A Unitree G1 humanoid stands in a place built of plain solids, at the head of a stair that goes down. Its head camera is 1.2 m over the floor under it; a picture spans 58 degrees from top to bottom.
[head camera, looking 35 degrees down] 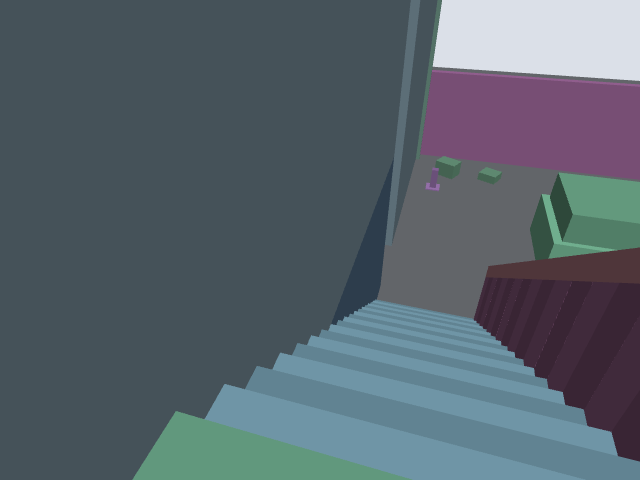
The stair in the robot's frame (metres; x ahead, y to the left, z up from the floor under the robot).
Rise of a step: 0.21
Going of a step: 0.27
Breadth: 1.60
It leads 17 degrees to the right of straight ahead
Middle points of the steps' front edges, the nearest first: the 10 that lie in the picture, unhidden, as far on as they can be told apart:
0.82 -0.40 -0.21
1.08 -0.48 -0.42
1.34 -0.55 -0.64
1.60 -0.63 -0.85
1.85 -0.71 -1.06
2.11 -0.78 -1.28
2.37 -0.86 -1.49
2.63 -0.94 -1.70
2.89 -1.01 -1.92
3.14 -1.09 -2.13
